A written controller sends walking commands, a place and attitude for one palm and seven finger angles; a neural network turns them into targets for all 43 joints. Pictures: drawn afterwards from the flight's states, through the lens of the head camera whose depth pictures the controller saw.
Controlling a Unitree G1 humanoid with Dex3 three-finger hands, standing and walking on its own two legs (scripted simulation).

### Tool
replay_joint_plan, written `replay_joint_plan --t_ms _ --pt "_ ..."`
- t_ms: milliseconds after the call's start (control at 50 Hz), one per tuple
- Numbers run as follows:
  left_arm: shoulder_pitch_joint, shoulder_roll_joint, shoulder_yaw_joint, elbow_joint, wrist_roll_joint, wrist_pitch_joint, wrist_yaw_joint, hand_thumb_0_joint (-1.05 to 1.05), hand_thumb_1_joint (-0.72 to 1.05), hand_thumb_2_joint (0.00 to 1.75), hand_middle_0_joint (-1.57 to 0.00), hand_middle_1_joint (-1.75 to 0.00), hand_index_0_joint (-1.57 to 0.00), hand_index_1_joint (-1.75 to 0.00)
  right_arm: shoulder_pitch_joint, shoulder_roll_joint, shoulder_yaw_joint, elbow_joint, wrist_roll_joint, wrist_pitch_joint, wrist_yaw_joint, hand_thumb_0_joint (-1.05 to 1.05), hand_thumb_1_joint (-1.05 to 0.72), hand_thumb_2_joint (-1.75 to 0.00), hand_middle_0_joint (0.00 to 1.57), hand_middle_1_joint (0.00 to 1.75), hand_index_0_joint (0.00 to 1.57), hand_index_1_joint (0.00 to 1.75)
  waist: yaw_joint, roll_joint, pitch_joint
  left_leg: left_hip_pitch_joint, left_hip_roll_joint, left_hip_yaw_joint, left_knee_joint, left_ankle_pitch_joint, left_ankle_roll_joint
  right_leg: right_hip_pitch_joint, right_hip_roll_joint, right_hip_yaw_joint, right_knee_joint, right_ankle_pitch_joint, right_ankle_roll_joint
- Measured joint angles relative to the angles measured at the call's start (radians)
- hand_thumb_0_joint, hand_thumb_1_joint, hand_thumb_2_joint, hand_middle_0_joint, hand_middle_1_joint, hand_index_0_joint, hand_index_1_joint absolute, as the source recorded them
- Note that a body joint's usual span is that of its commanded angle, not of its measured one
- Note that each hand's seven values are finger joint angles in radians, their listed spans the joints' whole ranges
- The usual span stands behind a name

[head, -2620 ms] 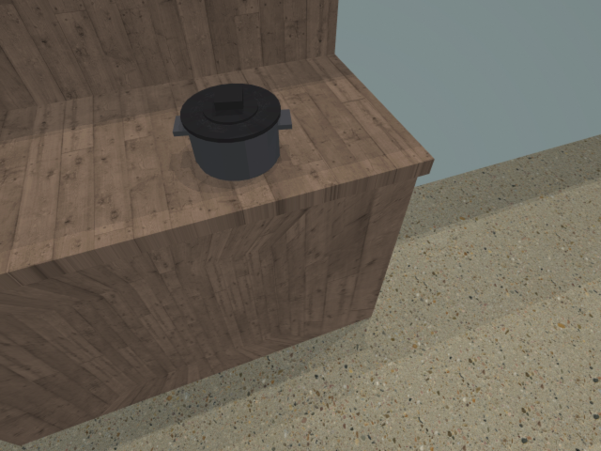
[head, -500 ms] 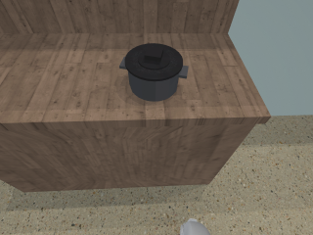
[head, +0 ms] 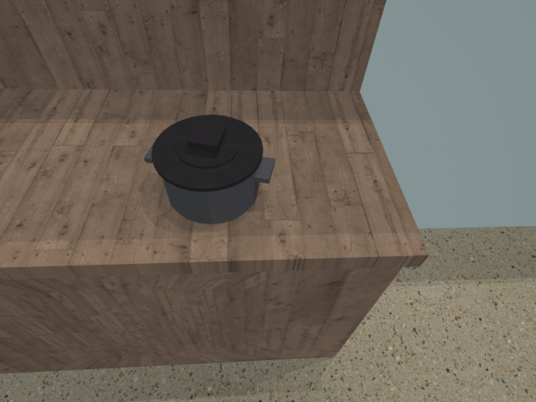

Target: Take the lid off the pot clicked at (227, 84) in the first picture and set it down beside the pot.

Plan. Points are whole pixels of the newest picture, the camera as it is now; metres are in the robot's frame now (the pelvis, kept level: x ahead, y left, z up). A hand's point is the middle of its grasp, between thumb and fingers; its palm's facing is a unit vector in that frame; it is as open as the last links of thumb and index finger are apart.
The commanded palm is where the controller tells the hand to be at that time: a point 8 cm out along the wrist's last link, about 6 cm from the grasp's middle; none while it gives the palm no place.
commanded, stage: come to a stop and stand still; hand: left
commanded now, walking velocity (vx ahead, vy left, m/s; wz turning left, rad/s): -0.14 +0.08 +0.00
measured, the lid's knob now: (207, 137) +0.48 +0.14 +0.13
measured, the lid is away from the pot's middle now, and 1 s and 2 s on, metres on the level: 0.00 0.00 0.00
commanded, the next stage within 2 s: look again from close up in 1.06 s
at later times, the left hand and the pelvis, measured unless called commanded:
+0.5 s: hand out of the picture -0.08 +0.18 -0.14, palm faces +0.10 -0.95 -0.30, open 7.3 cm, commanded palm none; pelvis -0.04 -0.02 +0.02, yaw +1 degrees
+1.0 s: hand out of the picture -0.03 +0.21 -0.16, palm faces +0.04 -0.98 -0.21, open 7.3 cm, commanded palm none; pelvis -0.06 +0.03 +0.01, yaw +1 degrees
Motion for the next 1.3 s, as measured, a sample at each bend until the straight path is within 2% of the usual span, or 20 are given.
replay_joint_plan --t_ms 80,120,140,160,200,240,300,360,480,560,620,640,700,760,800,860,920,980,1160,1300 --pt "0.013 0.007 0.01 -0.011 0.0 0.009 0.002 0.0 0.92 0.9 -0.2 -0.3 -0.2 -0.3 -0.04 -0.018 -0.005 -0.033 -0.008 0.017 0.006 0.0 -0.92 -0.9 0.2 0.3 0.2 0.3 0.009 0.023 0.021 -0.015 -0.013 0.002 -0.016 0.021 -0.003 -0.041 -0.023 0.064 0.13 -0.111 0.023" --pt "0.031 0.015 0.014 -0.012 0.003 0.007 0.003 0.0 0.92 0.9 -0.2 -0.3 -0.2 -0.3 -0.053 -0.03 -0.01 -0.044 -0.007 0.022 0.01 0.0 -0.92 -0.9 0.2 0.3 0.2 0.3 0.015 0.038 0.025 -0.028 -0.01 0.001 -0.004 0.021 -0.015 -0.017 -0.037 0.078 0.07 -0.062 0.033" --pt "0.042 0.02 0.016 -0.011 0.006 0.003 0.004 0.0 0.92 0.9 -0.2 -0.3 -0.2 -0.3 -0.059 -0.036 -0.013 -0.046 -0.004 0.024 0.013 0.0 -0.92 -0.9 0.2 0.3 0.2 0.3 0.02 0.046 0.026 -0.038 -0.004 0.0 0.016 0.014 -0.023 -0.003 -0.038 0.077 0.021 0.027 0.027" --pt "0.051 0.021 0.016 -0.006 0.01 0.0 0.005 0.0 0.92 0.9 -0.2 -0.3 -0.2 -0.3 -0.064 -0.044 -0.018 -0.046 -0.001 0.028 0.017 0.0 -0.91 -0.9 0.2 0.3 0.2 0.3 0.02 0.062 0.031 -0.046 0.006 -0.012 0.041 0.005 -0.028 0.001 -0.027 0.068 0.019 0.044 0.014" --pt "0.073 0.025 0.014 0.002 0.015 -0.004 0.003 0.0 0.91 0.9 -0.2 -0.3 -0.2 -0.3 -0.063 -0.056 -0.03 -0.042 -0.001 0.044 0.019 0.0 -0.91 -0.9 0.2 0.3 0.2 0.3 0.019 0.069 0.028 -0.082 -0.011 -0.057 0.17 -0.149 -0.045 0.009 -0.025 0.057 0.014 0.017 -0.01" --pt "0.098 0.024 0.011 0.008 0.016 -0.009 0.004 0.0 0.91 0.9 -0.2 -0.3 -0.2 -0.3 -0.061 -0.071 -0.04 -0.031 -0.003 0.058 0.019 0.0 -0.91 -0.9 0.2 0.3 0.2 0.3 0.026 0.065 0.023 -0.123 -0.034 -0.095 0.341 -0.221 -0.057 0.021 -0.032 0.058 -0.018 0.018 -0.021" --pt "0.132 0.017 0.008 0.013 0.016 -0.014 0.005 0.0 0.91 0.9 -0.2 -0.3 -0.2 -0.3 -0.057 -0.094 -0.048 -0.021 -0.003 0.064 0.022 0.0 -0.91 -0.9 0.2 0.3 0.2 0.3 0.032 0.058 0.022 -0.157 -0.045 -0.122 0.516 -0.214 -0.076 0.034 -0.04 0.066 -0.072 0.056 -0.023" --pt "0.159 0.01 0.004 0.014 0.018 -0.017 0.007 0.0 0.91 0.9 -0.2 -0.3 -0.2 -0.3 -0.048 -0.111 -0.051 -0.015 -0.003 0.069 0.023 0.0 -0.91 -0.9 0.2 0.3 0.2 0.3 0.036 0.049 0.019 -0.159 -0.037 -0.134 0.568 -0.195 -0.091 0.037 -0.052 0.072 -0.105 0.083 -0.019" --pt "0.183 0.004 -0.001 0.019 0.024 -0.012 -0.003 0.0 0.91 0.9 -0.2 -0.3 -0.2 -0.3 -0.036 -0.114 -0.042 0.003 0.003 0.062 0.028 0.0 -0.91 -0.9 0.2 0.3 0.2 0.3 0.047 0.031 0.01 -0.104 -0.004 -0.134 0.436 -0.174 -0.093 0.029 -0.069 0.079 -0.136 0.119 -0.006" --pt "0.174 0.009 0.0 0.033 0.026 -0.004 -0.013 0.0 0.91 0.9 -0.2 -0.3 -0.21 -0.3 -0.028 -0.09 -0.03 0.017 0.009 0.042 0.031 0.0 -0.91 -0.9 0.2 0.3 0.2 0.3 0.053 0.012 -0.005 -0.02 0.001 -0.111 0.228 -0.163 -0.077 0.017 -0.071 0.084 -0.147 0.14 0.011" --pt "0.161 0.015 0.003 0.047 0.02 0.004 -0.015 0.0 0.91 0.9 -0.2 -0.3 -0.21 -0.3 -0.007 -0.069 -0.016 0.023 0.01 0.013 0.03 0.0 -0.91 -0.9 0.2 0.3 0.2 0.3 0.043 0.013 -0.027 0.08 0.006 -0.092 0.001 -0.069 -0.063 -0.006 -0.058 0.077 -0.119 0.136 0.032" --pt "0.156 0.013 0.004 0.048 0.017 0.007 -0.016 0.0 0.91 0.9 -0.2 -0.3 -0.21 -0.3 0.005 -0.069 -0.013 0.022 0.007 0.002 0.03 0.0 -0.91 -0.9 0.2 0.3 0.2 0.3 0.034 0.031 -0.039 0.104 0.02 -0.106 -0.061 -0.059 -0.05 -0.024 -0.041 0.064 -0.096 0.126 0.038" --pt "0.112 0.037 0.009 0.069 0.013 0.016 -0.012 0.0 0.91 0.9 -0.2 -0.3 -0.2 -0.3 0.027 -0.02 0.004 0.049 -0.005 0.0 0.024 0.0 -0.91 -0.9 0.2 0.3 0.2 0.3 0.021 -0.016 -0.042 0.092 -0.003 -0.108 -0.045 -0.066 -0.041 -0.049 -0.05 0.08 -0.023 0.012 0.04" --pt "0.083 0.041 0.006 0.08 0.013 0.014 -0.014 0.0 0.91 0.9 -0.2 -0.3 -0.2 -0.3 0.057 -0.005 0.007 0.071 -0.006 0.0 0.007 0.0 -0.93 -0.9 0.2 0.3 0.2 0.3 0.013 -0.026 -0.058 0.105 -0.015 -0.106 -0.089 -0.039 -0.033 -0.058 -0.046 0.087 0.055 -0.038 0.039" --pt "0.068 0.039 0.002 0.083 0.011 0.006 -0.016 0.0 0.91 0.9 -0.2 -0.3 -0.2 -0.3 0.07 -0.006 0.012 0.083 -0.006 -0.002 0.004 0.0 -0.94 -0.9 0.2 0.3 0.2 0.3 0.008 -0.026 -0.062 0.111 -0.023 -0.102 -0.111 -0.024 -0.028 -0.04 -0.048 0.085 0.048 -0.029 0.042" --pt "0.052 0.037 -0.004 0.087 0.006 -0.012 -0.016 0.0 0.91 0.9 -0.2 -0.29 -0.2 -0.3 0.084 -0.003 0.019 0.098 -0.002 -0.011 0.003 0.0 -0.93 -0.9 0.2 0.3 0.2 0.3 0.001 -0.033 -0.06 0.1 -0.043 -0.088 -0.099 -0.026 -0.027 0.031 -0.056 0.095 -0.094 0.079 0.04" --pt "0.035 0.01 -0.012 0.108 0.002 -0.023 -0.013 0.0 0.91 0.9 -0.2 -0.29 -0.2 -0.3 0.084 -0.016 0.015 0.117 0.003 -0.014 0.002 0.0 -0.93 -0.9 0.2 0.3 0.2 0.3 -0.012 0.017 -0.044 0.102 -0.021 -0.094 -0.083 -0.036 -0.03 0.057 -0.034 0.09 -0.133 0.095 0.036" --pt "0.036 -0.003 -0.018 0.116 0.0 -0.029 -0.013 0.0 0.91 0.9 -0.2 -0.29 -0.2 -0.3 0.091 -0.017 0.016 0.131 0.004 -0.016 0.004 0.0 -0.92 -0.9 0.2 0.3 0.2 0.3 -0.023 0.034 -0.043 0.109 -0.012 -0.092 -0.095 -0.029 -0.032 0.07 -0.024 0.091 -0.158 0.099 0.036" --pt "0.045 -0.012 -0.018 0.141 -0.001 -0.025 -0.011 0.0 0.92 0.9 -0.2 -0.3 -0.2 -0.3 0.117 0.001 0.021 0.168 0.003 -0.021 0.005 0.0 -0.91 -0.9 0.2 0.3 0.2 0.3 -0.025 0.033 -0.042 0.117 -0.004 -0.09 -0.106 -0.021 -0.031 0.085 -0.017 0.093 -0.188 0.119 0.036" --pt "0.096 -0.03 -0.041 0.132 -0.001 -0.042 0.009 0.0 0.91 0.9 -0.2 -0.3 -0.2 -0.3 0.109 -0.02 0.013 0.106 0.005 -0.017 0.007 0.01 -0.91 -0.9 0.2 0.3 0.2 0.3 -0.031 0.057 -0.032 0.067 -0.001 -0.08 0.001 -0.069 -0.021 0.047 -0.013 0.102 -0.114 0.092 0.044"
